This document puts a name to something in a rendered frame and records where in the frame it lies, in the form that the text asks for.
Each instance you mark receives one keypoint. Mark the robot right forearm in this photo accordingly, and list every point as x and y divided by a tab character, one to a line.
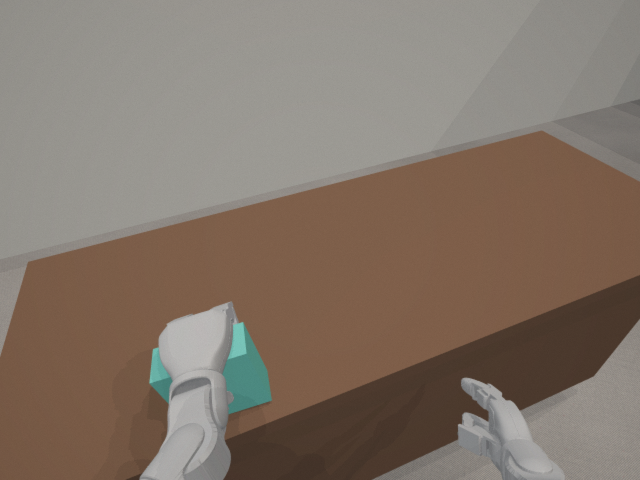
522	459

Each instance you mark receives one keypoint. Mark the left robot hand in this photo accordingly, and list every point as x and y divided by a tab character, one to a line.
200	341

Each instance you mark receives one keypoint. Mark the robot left forearm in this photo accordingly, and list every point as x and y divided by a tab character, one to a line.
194	447

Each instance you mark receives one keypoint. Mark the table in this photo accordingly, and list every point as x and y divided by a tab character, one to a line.
516	264

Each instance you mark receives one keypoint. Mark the sponge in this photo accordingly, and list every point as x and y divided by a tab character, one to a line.
245	373

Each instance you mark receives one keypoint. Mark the right robot hand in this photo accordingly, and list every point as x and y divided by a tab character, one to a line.
505	422

